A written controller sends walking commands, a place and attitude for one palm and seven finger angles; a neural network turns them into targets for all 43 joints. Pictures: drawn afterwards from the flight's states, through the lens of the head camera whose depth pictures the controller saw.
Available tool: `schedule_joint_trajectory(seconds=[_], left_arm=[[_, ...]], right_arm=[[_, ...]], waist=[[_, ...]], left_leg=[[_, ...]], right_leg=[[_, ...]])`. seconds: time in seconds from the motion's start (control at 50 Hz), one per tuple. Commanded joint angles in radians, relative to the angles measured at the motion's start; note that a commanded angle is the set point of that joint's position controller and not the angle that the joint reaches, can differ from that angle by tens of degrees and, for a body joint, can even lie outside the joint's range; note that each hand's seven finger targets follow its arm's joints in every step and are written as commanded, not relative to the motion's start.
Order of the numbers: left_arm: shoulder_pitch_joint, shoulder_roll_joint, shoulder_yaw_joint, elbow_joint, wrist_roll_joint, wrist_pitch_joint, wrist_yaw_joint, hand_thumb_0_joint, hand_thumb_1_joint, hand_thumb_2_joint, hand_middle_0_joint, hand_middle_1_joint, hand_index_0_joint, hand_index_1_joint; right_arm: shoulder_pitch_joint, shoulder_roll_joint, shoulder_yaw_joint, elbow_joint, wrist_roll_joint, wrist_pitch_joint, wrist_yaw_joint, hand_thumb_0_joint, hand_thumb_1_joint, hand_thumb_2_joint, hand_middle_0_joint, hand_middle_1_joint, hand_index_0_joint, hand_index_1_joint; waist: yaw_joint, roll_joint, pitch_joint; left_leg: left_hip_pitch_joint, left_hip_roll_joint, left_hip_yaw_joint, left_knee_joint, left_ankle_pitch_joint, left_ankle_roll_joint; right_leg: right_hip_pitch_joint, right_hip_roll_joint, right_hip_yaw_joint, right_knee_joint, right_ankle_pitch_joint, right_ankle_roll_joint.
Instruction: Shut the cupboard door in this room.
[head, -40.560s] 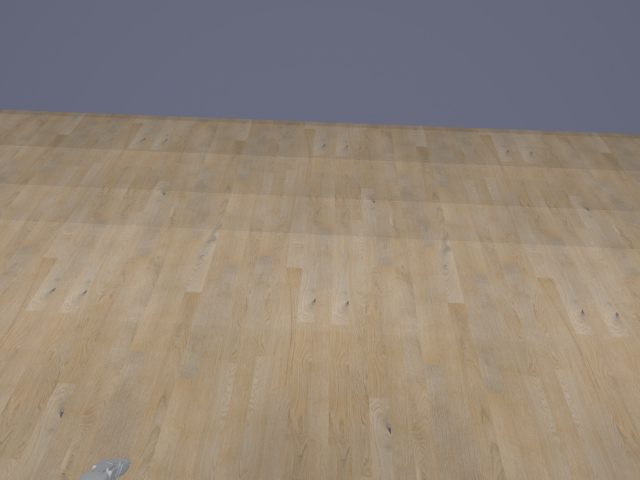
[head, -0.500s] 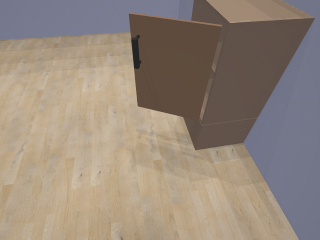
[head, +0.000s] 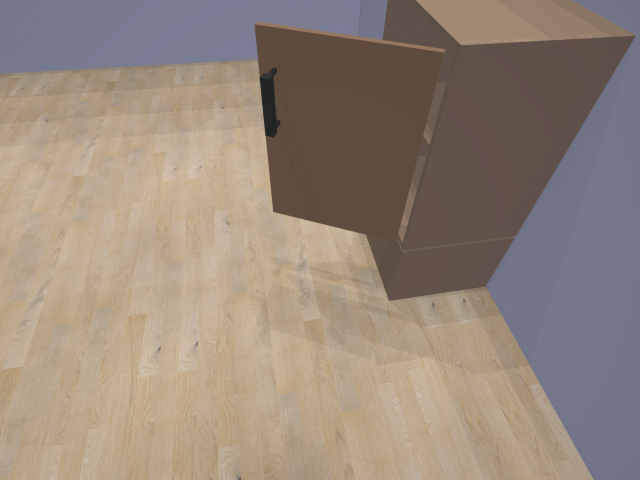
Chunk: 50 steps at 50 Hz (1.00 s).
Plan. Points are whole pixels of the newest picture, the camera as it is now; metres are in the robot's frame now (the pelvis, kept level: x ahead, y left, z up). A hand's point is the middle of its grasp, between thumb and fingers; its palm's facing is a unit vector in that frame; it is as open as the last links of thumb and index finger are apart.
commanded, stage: walk to a spot facing it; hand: left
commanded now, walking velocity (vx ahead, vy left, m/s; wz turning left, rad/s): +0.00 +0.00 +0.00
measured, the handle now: (272, 102) +0.95 +0.17 -0.03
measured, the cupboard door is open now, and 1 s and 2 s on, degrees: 62 62 62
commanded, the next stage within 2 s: turn to face it in 1.86 s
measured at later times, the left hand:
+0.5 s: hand out of the picture +0.02 +0.22 -0.19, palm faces +0.21 -0.95 -0.23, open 7.4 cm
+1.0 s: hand out of the picture -0.06 +0.16 -0.16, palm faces +0.49 -0.82 -0.30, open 7.4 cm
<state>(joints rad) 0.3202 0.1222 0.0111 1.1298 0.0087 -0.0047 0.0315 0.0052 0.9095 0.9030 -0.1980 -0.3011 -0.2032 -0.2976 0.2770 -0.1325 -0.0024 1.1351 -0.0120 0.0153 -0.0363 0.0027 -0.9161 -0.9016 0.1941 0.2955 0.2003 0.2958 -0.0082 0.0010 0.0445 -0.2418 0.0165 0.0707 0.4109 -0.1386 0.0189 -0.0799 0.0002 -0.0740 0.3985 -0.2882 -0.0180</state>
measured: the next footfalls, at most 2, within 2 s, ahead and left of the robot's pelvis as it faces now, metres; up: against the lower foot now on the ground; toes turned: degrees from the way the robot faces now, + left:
right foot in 0.78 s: +0.06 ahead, -0.16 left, +0.00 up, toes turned +24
left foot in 1.12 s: -0.05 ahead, +0.08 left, +0.00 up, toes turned +42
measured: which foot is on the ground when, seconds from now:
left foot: down 0.00-0.78, up 0.80-1.00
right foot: down 0.00-0.38, up 0.40-0.76, down 0.78-1.00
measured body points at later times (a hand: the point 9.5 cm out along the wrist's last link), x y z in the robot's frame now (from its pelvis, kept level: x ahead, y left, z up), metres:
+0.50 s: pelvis +0.00 +0.01 -0.02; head +0.04 +0.03 +0.43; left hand +0.01 +0.27 -0.17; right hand +0.06 -0.23 -0.16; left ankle +0.04 +0.10 -0.74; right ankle -0.05 -0.12 -0.68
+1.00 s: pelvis -0.01 -0.05 +0.00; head +0.05 -0.04 +0.44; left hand -0.08 +0.20 -0.14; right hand +0.20 -0.25 -0.15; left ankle -0.06 +0.07 -0.68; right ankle +0.03 -0.18 -0.74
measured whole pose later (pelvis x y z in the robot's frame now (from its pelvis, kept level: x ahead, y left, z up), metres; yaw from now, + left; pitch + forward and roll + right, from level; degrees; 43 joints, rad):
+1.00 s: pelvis -0.01 -0.05 +0.00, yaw +32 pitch +0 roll +2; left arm 0.23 0.22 0.05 0.87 0.03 0.02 0.02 0.01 0.91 0.90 -0.20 -0.30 -0.21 -0.30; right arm 0.17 -0.26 -0.09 0.89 -0.02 0.09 0.03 0.00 -0.91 -0.90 0.19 0.30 0.20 0.30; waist -0.03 -0.01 0.13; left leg -0.49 0.00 0.03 0.97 -0.43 -0.06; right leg -0.19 -0.11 -0.11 0.53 -0.34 0.02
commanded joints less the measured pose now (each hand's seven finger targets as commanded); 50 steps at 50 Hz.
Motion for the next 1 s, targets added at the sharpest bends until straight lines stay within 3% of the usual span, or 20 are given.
schedule_joint_trajectory(seconds=[0.0, 0.2, 0.28, 0.32, 0.34, 0.36, 0.38, 0.4, 0.42, 0.46, 0.62, 0.7, 0.72, 0.74, 0.76, 0.78, 0.82, 0.84, 0.9, 0.98], left_arm=[[0.096, 0.095, 0.013, -0.007, 0.001, -0.005, 0.011, 0.0, 0.9, 0.9, -0.2, -0.3, -0.2, -0.3], [0.059, 0.157, 0.061, -0.072, 0.007, 0.014, 0.015, 0.0, 0.9, 0.9, -0.2, -0.3, -0.2, -0.3], [-0.015, 0.191, 0.084, -0.142, 0.02, 0.016, 0.016, 0.0, 0.9, 0.9, -0.2, -0.3, -0.2, -0.3], [-0.031, 0.205, 0.093, -0.163, 0.022, 0.017, 0.016, 0.0, 0.9, 0.9, -0.2, -0.3, -0.2, -0.3], [-0.024, 0.211, 0.094, -0.174, 0.017, 0.02, 0.013, 0.0, 0.9, 0.9, -0.2, -0.3, -0.2, -0.3], [0.011, 0.18, 0.093, -0.193, 0.007, 0.024, 0.012, 0.0, 0.9, 0.9, -0.2, -0.3, -0.2, -0.3], [-0.039, 0.169, 0.084, -0.219, 0.001, 0.034, 0.016, 0.0, 0.9, 0.9, -0.2, -0.3, -0.2, -0.3], [-0.1, 0.177, 0.086, -0.239, 0.008, 0.044, 0.016, 0.0, 0.9, 0.9, -0.2, -0.3, -0.2, -0.3], [-0.133, 0.181, 0.084, -0.253, 0.01, 0.041, 0.011, 0.0, 0.9, 0.9, -0.2, -0.3, -0.2, -0.3], [-0.13, 0.171, 0.087, -0.258, 0.015, 0.03, -0.002, 0.0, 0.9, 0.9, -0.2, -0.3, -0.2, -0.3], [-0.146, 0.186, 0.082, -0.312, 0.018, 0.036, -0.011, 0.0, 0.9, 0.9, -0.2, -0.3, -0.2, -0.3], [-0.022, 0.215, 0.09, -0.299, 0.011, 0.042, -0.009, 0.0, 0.9, 0.9, -0.2, -0.3, -0.2, -0.3], [0.039, 0.25, 0.098, -0.288, 0.013, 0.035, -0.006, 0.0, 0.9, 0.9, -0.2, -0.3, -0.2, -0.3], [0.057, 0.32, 0.116, -0.299, 0.027, 0.026, -0.001, 0.0, 0.9, 0.9, -0.2, -0.3, -0.2, -0.3], [-0.05, 0.382, 0.118, -0.338, 0.038, 0.026, 0.005, 0.0, 0.9, 0.9, -0.2, -0.3, -0.2, -0.3], [-0.184, 0.354, 0.102, -0.371, 0.023, 0.027, 0.011, 0.0, 0.9, 0.9, -0.2, -0.3, -0.2, -0.3], [-0.25, 0.264, 0.087, -0.377, 0.021, 0.009, 0.011, 0.0, 0.9, 0.9, -0.2, -0.3, -0.2, -0.3], [-0.235, 0.249, 0.08, -0.372, 0.021, 0.002, 0.009, 0.0, 0.9, 0.9, -0.2, -0.3, -0.2, -0.3], [-0.089, 0.28, 0.087, -0.331, 0.021, -0.004, 0.009, 0.0, 0.9, 0.9, -0.2, -0.3, -0.2, -0.3], [0.014, 0.322, 0.103, -0.295, 0.023, -0.002, 0.001, 0.0, 0.9, 0.9, -0.2, -0.3, -0.2, -0.3]], right_arm=[[0.064, -0.093, -0.011, -0.021, -0.001, -0.015, -0.005, 0.0, -0.9, -0.9, 0.2, 0.3, 0.2, 0.3], [0.038, -0.104, -0.035, -0.076, -0.004, 0.01, 0.008, 0.0, -0.9, -0.9, 0.2, 0.3, 0.2, 0.3], [-0.001, -0.104, -0.055, -0.138, -0.009, 0.026, 0.02, 0.0, -0.9, -0.9, 0.2, 0.3, 0.2, 0.3], [0.004, -0.118, -0.059, -0.161, -0.006, 0.022, 0.027, 0.0, -0.9, -0.9, 0.2, 0.3, 0.2, 0.3], [0.041, -0.144, -0.063, -0.161, -0.01, 0.017, 0.027, 0.0, -0.9, -0.9, 0.2, 0.3, 0.2, 0.3], [0.085, -0.2, -0.071, -0.166, -0.02, 0.009, 0.023, 0.0, -0.9, -0.9, 0.2, 0.3, 0.2, 0.3], [0.135, -0.249, -0.08, -0.153, -0.025, 0.01, 0.012, 0.0, -0.9, -0.9, 0.2, 0.3, 0.2, 0.3], [0.158, -0.279, -0.086, -0.143, -0.024, 0.013, 0.004, 0.0, -0.9, -0.9, 0.2, 0.3, 0.2, 0.3], [0.119, -0.268, -0.089, -0.163, -0.023, 0.009, 0.003, 0.0, -0.9, -0.9, 0.2, 0.3, 0.2, 0.3], [0.034, -0.254, -0.085, -0.2, -0.024, 0.002, 0.003, 0.0, -0.9, -0.9, 0.2, 0.3, 0.2, 0.3], [-0.011, -0.298, -0.11, -0.247, -0.024, 0.017, 0.019, 0.0, -0.9, -0.9, 0.2, 0.3, 0.2, 0.3], [-0.094, -0.3, -0.124, -0.29, -0.023, 0.034, 0.028, 0.0, -0.9, -0.9, 0.2, 0.3, 0.2, 0.3], [-0.121, -0.283, -0.125, -0.301, -0.014, 0.037, 0.03, 0.0, -0.9, -0.9, 0.2, 0.3, 0.2, 0.3], [-0.108, -0.217, -0.122, -0.312, -0.002, 0.042, 0.037, 0.0, -0.9, -0.9, 0.2, 0.3, 0.2, 0.3], [-0.101, -0.176, -0.121, -0.325, -0.005, 0.037, 0.038, 0.0, -0.9, -0.9, 0.2, 0.3, 0.2, 0.3], [-0.079, -0.223, -0.124, -0.325, -0.022, 0.043, 0.045, 0.0, -0.9, -0.9, 0.2, 0.3, 0.2, 0.3], [-0.047, -0.2, -0.118, -0.311, -0.018, 0.049, 0.058, 0.0, -0.9, -0.9, 0.2, 0.3, 0.2, 0.3], [-0.054, -0.195, -0.11, -0.312, -0.013, 0.044, 0.063, 0.0, -0.9, -0.9, 0.2, 0.3, 0.2, 0.3], [-0.133, -0.175, -0.093, -0.336, -0.004, 0.043, 0.066, 0.0, -0.9, -0.9, 0.2, 0.3, 0.2, 0.3], [-0.209, -0.155, -0.072, -0.357, -0.002, 0.033, 0.071, 0.0, -0.9, -0.9, 0.2, 0.3, 0.2, 0.3]], waist=[[0.0, 0.009, 0.042], [0.003, -0.066, 0.041], [-0.004, -0.138, 0.063], [-0.012, -0.082, 0.042], [-0.024, 0.017, 0.019], [-0.027, 0.208, -0.014], [-0.063, 0.344, -0.054], [-0.076, 0.241, -0.08], [-0.055, 0.108, -0.081], [-0.022, 0.069, -0.069], [-0.024, 0.161, -0.108], [0.032, 0.201, -0.115], [0.062, 0.155, -0.12], [0.065, -0.055, -0.107], [0.047, -0.269, -0.02], [-0.019, -0.144, 0.009], [-0.063, -0.172, 0.013], [-0.061, -0.187, 0.024], [0.004, -0.206, -0.029], [0.06, -0.228, -0.058]], left_leg=[[0.08, 0.09, -0.113, -0.06, 0.056, 0.011], [-0.082, 0.038, -0.096, 0.139, 0.056, 0.001], [-0.164, 0.033, -0.043, 0.379, -0.211, -0.024], [-0.128, 0.058, -0.044, 0.286, -0.121, -0.019], [-0.048, 0.089, -0.112, 0.175, 0.123, 0.011], [0.012, 0.205, -0.329, 0.062, 0.443, 0.095], [0.085, 0.311, -0.587, -0.075, 0.498, 0.184], [0.067, 0.338, -0.626, -0.121, 0.261, 0.187], [0.052, 0.324, -0.623, -0.132, 0.066, 0.186], [0.003, 0.256, -0.521, -0.146, -0.068, 0.162], [0.012, 0.154, -0.497, -0.143, -0.117, 0.131], [-0.137, 0.077, -0.48, -0.137, -0.198, 0.076], [-0.225, 0.03, -0.444, -0.074, -0.233, 0.037], [-0.379, -0.085, -0.314, 0.17, -0.35, -0.037], [-0.474, -0.164, -0.162, 0.57, -0.402, -0.085], [-0.395, -0.079, -0.193, 0.758, -0.382, -0.061], [-0.386, -0.028, -0.154, 0.847, -0.293, -0.065], [-0.381, -0.017, -0.114, 0.819, -0.266, -0.076], [-0.334, -0.021, -0.045, 0.638, -0.292, -0.083], [-0.261, -0.023, 0.02, 0.414, -0.309, -0.062]], right_leg=[[-0.134, -0.105, 0.101, -0.113, 0.073, -0.026], [-0.103, -0.212, 0.081, -0.039, 0.093, -0.082], [-0.121, -0.346, 0.075, -0.004, 0.314, -0.16], [-0.101, -0.339, 0.004, 0.12, 0.424, -0.126], [-0.15, -0.279, -0.063, 0.249, 0.372, -0.065], [-0.225, -0.153, -0.116, 0.414, 0.139, 0.014], [-0.352, -0.034, -0.054, 0.633, -0.366, 0.046], [-0.393, -0.045, 0.071, 0.755, -0.365, 0.029], [-0.432, -0.061, 0.112, 0.783, -0.279, 0.03], [-0.436, -0.07, 0.118, 0.755, -0.155, 0.047], [-0.34, -0.001, 0.078, 0.458, -0.157, 0.07], [-0.099, 0.047, 0.038, 0.179, -0.103, 0.048], [0.027, 0.022, 0.058, 0.01, -0.043, 0.034], [0.095, -0.19, 0.282, -0.176, -0.204, -0.042], [-0.076, -0.488, 0.568, -0.29, -0.301, -0.159], [-0.251, -0.487, 0.456, -0.243, -0.22, -0.171], [-0.222, -0.34, 0.263, -0.126, 0.066, -0.133], [-0.166, -0.3, 0.154, -0.065, 0.287, -0.124], [-0.013, -0.301, 0.075, 0.03, 0.621, -0.11], [0.072, -0.332, 0.065, 0.042, 0.568, -0.091]])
